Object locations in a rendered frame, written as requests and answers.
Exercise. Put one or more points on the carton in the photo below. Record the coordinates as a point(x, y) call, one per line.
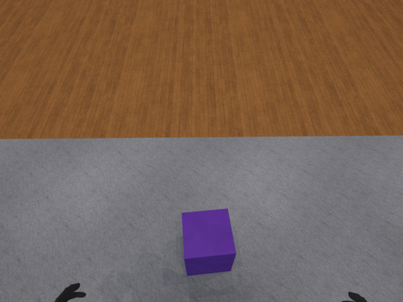
point(208, 242)

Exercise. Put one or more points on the left robot hand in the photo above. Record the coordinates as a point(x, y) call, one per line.
point(68, 293)

